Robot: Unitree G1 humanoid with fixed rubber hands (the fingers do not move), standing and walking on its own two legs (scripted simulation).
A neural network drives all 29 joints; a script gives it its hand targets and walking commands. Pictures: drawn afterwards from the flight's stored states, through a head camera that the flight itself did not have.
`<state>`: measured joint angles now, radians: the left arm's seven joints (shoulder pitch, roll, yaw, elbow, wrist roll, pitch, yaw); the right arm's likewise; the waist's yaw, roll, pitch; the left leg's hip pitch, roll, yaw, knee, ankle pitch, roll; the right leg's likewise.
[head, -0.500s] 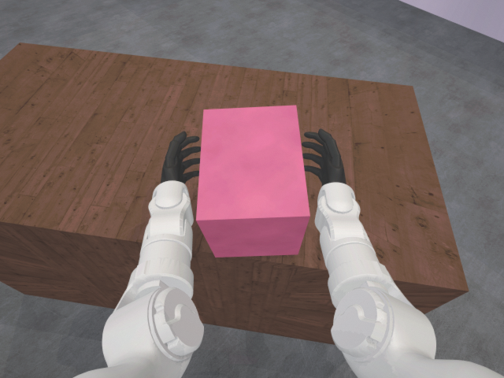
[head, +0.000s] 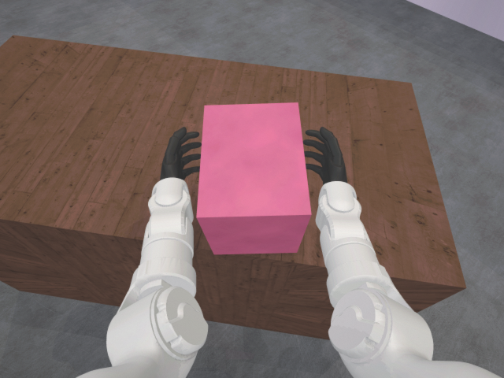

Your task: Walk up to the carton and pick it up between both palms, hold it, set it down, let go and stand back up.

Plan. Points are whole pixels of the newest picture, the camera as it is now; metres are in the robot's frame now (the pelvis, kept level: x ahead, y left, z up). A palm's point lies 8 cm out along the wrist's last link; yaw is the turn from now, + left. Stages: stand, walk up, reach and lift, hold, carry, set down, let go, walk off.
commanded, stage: set down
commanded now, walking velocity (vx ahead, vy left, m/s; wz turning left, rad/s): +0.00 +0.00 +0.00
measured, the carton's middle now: (253, 183) +0.45 +0.03 +0.00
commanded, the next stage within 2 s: none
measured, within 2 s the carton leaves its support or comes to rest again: rests again in 0.38 s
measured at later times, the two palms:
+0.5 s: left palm (182, 177) +0.43 +0.15 +0.04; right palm (333, 182) +0.43 -0.10 +0.05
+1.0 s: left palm (182, 179) +0.43 +0.16 +0.03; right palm (330, 185) +0.43 -0.10 +0.04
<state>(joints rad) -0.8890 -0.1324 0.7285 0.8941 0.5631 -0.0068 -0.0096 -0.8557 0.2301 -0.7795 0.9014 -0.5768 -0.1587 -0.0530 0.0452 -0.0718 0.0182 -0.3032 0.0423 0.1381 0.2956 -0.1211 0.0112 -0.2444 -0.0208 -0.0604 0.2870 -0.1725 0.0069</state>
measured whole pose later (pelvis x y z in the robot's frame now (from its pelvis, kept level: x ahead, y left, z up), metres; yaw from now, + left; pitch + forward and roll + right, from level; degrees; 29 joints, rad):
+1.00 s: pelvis +0.01 -0.01 +0.00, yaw +0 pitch +12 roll +0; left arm -0.87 -0.14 0.73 0.86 0.58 -0.12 -0.01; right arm -0.82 0.24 -0.73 0.88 -0.56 -0.24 -0.07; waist 0.04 -0.08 0.02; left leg -0.40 0.05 0.14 0.32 -0.13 0.01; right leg -0.34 -0.01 -0.06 0.32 -0.19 0.00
